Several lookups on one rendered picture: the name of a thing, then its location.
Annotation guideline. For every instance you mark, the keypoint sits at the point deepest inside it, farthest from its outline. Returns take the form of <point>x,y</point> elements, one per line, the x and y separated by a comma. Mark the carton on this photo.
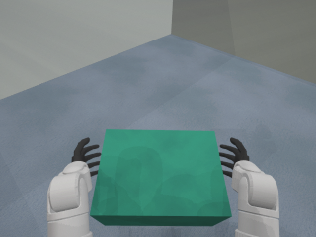
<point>160,178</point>

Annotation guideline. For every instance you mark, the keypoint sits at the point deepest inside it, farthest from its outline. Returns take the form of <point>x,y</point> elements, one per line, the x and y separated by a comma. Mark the left robot hand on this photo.
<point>80,151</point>

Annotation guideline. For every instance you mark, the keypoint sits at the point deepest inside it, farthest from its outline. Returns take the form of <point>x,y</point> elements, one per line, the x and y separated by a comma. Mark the right robot forearm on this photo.
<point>258,201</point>

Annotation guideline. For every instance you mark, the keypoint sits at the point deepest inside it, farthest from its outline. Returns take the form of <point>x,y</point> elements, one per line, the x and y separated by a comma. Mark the right robot hand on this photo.
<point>240,155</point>

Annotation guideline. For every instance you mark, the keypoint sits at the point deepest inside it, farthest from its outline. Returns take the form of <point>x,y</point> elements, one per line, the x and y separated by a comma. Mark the left robot forearm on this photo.
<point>68,202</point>

